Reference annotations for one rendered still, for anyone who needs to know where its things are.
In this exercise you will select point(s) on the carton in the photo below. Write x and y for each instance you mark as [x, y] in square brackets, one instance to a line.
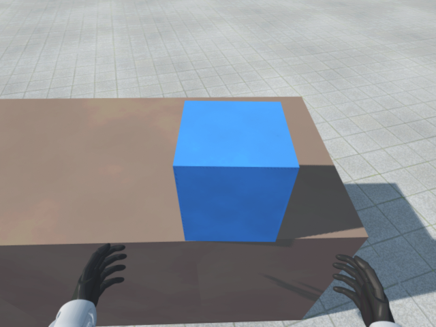
[234, 167]

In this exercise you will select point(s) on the left robot hand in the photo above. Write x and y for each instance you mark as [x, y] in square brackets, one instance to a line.
[91, 283]

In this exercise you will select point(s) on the right robot hand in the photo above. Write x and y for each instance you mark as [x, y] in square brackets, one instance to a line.
[369, 294]

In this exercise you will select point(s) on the robot left forearm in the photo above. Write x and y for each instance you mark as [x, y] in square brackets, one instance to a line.
[76, 313]

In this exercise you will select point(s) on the pedestal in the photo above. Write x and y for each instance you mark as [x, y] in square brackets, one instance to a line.
[78, 173]

